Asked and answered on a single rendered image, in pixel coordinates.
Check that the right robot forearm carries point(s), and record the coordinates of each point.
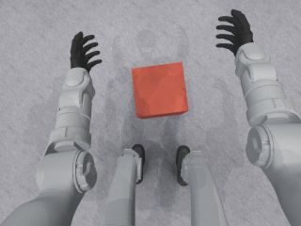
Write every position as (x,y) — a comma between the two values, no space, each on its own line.
(264,94)

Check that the robot right shin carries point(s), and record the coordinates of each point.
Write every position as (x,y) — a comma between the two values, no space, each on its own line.
(196,153)

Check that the robot right upper arm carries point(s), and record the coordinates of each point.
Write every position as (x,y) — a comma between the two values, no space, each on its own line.
(276,149)

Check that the left robot hand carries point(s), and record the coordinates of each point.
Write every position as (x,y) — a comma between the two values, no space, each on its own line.
(78,58)

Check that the right robot hand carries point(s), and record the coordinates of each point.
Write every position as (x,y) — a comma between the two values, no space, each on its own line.
(240,30)

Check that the left robot forearm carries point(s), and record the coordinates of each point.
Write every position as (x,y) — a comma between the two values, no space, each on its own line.
(73,115)

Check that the carton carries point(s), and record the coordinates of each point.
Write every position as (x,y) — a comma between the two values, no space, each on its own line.
(159,90)

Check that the robot left upper arm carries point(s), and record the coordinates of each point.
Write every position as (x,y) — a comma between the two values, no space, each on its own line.
(63,180)

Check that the robot shin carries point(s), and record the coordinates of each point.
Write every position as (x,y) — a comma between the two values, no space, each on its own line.
(196,153)
(128,151)

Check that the robot left shin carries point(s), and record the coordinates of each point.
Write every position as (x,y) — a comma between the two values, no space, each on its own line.
(128,151)

